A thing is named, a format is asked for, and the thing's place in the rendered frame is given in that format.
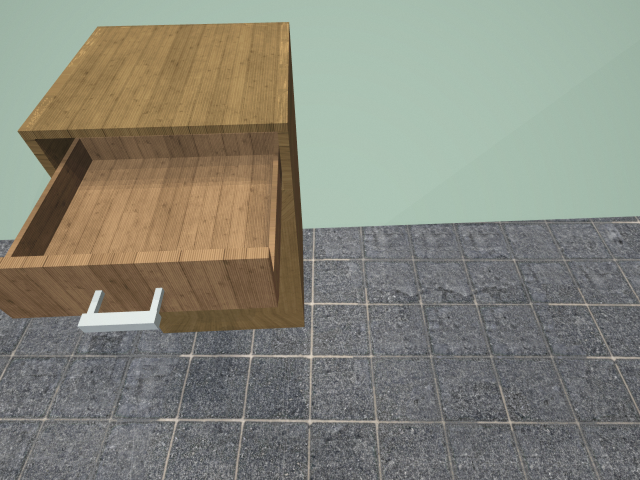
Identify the handle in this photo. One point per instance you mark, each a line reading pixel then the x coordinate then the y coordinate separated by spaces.
pixel 93 321

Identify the cabinet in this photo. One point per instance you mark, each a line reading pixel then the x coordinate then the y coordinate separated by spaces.
pixel 186 79

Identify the drawer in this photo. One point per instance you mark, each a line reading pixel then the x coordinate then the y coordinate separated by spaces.
pixel 198 215

